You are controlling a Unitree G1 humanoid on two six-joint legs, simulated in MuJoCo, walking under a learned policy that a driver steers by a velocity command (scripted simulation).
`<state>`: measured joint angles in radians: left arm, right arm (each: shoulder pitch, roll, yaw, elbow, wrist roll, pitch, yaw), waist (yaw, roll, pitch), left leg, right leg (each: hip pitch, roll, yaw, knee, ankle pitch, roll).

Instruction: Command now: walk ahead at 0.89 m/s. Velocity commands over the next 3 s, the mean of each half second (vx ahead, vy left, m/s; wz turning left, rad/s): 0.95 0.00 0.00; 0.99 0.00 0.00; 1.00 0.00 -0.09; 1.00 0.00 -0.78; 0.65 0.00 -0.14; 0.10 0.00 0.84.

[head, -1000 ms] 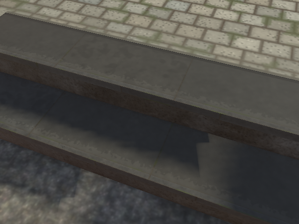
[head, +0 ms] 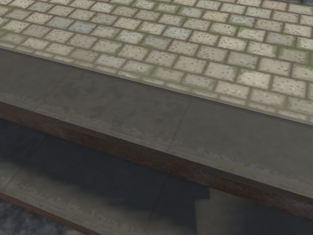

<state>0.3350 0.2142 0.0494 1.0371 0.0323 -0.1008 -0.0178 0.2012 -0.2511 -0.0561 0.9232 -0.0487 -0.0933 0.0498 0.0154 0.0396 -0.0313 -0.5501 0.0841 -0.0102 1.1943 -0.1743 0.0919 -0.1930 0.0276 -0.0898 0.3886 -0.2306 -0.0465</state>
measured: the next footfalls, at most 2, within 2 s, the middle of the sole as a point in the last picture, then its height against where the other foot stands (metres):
left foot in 0.28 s outside the picture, level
right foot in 0.64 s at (188, 219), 0.18 m higher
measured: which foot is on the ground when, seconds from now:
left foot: up 0.00-0.26, down 0.28-0.64, up 0.66-1.00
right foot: down 0.00-0.26, up 0.28-0.62, down 0.64-1.00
